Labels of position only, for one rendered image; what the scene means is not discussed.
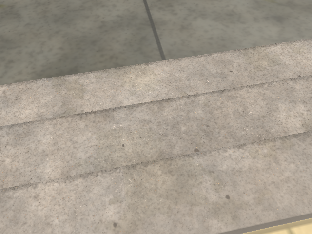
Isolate stairs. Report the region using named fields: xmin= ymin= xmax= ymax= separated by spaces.
xmin=0 ymin=38 xmax=312 ymax=189

